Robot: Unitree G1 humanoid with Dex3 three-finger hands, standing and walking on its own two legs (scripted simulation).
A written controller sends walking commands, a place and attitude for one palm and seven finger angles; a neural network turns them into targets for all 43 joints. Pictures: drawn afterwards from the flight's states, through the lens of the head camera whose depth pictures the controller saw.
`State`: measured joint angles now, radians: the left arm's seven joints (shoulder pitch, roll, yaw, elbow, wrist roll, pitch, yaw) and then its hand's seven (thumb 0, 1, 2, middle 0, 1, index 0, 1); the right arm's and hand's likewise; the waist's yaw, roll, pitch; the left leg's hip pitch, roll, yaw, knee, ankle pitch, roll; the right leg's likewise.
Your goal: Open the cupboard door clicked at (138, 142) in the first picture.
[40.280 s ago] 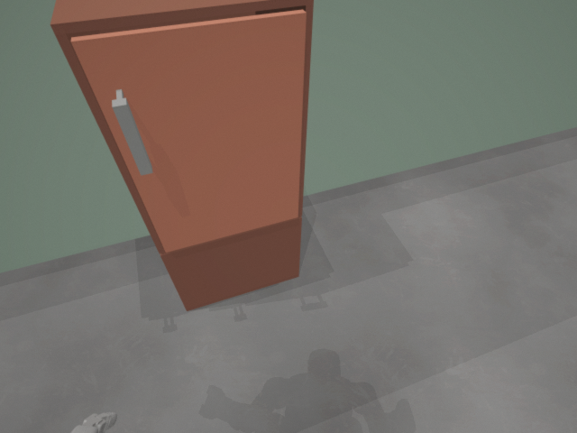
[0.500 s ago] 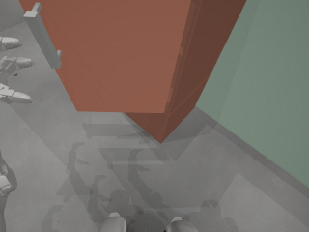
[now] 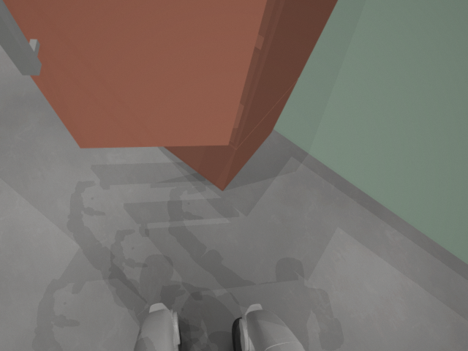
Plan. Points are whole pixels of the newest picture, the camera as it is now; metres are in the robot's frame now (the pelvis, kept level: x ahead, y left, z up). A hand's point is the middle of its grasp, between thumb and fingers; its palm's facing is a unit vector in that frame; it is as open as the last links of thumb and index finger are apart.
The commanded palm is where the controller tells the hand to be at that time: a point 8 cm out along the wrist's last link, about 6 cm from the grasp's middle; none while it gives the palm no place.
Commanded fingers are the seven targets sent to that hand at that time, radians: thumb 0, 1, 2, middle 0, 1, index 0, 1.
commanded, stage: move the hooked fingers beside the handle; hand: left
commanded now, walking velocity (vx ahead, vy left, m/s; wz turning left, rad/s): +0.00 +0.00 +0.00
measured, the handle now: (6, 14) +0.59 +0.28 +0.12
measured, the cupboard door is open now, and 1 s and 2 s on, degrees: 43 43 43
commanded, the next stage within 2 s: slide the fingers in behind the handle in 1.14 s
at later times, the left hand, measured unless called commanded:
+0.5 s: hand out of the picture +0.55 +0.33 +0.12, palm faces +0.02 -1.00 +0.00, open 14.0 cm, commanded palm +0.54 +0.36 +0.12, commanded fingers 0.00 -0.50 0.30 -0.30 -1.20 -0.30 -1.20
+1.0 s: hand out of the picture +0.54 +0.33 +0.13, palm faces +0.05 -1.00 +0.01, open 14.0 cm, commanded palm +0.54 +0.36 +0.12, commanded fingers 0.00 -0.50 0.30 -0.30 -1.20 -0.30 -1.20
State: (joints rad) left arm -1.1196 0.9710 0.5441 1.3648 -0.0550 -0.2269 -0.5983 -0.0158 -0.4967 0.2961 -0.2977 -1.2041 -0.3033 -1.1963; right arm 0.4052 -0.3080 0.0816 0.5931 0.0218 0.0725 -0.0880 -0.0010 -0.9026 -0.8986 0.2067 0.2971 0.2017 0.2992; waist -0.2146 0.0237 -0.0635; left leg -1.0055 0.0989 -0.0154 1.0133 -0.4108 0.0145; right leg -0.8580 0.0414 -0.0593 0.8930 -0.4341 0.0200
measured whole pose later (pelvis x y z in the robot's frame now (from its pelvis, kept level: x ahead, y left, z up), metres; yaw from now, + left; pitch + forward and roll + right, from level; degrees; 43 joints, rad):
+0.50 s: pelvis +0.01 +0.01 +0.00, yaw -1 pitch +26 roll -7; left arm -1.14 0.99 0.57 1.32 -0.02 -0.20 -0.58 -0.02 -0.50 0.30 -0.30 -1.20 -0.30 -1.20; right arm 0.46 -0.28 0.09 0.58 0.00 0.11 -0.05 0.00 -0.90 -0.90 0.21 0.30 0.20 0.30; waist -0.24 0.03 -0.07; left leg -1.05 0.10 -0.01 1.02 -0.43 0.03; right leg -0.89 0.04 -0.06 0.87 -0.44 0.04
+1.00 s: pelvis +0.01 +0.00 -0.01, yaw -1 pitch +25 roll -7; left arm -1.15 1.05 0.58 1.38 -0.04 -0.21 -0.60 -0.02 -0.50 0.30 -0.30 -1.20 -0.30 -1.20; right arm 0.41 -0.30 0.10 0.57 0.01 0.10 -0.07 0.00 -0.90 -0.90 0.21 0.30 0.20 0.30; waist -0.24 0.03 -0.06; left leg -1.06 0.11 -0.03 1.05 -0.44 0.01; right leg -0.90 0.06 -0.07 0.90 -0.45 0.02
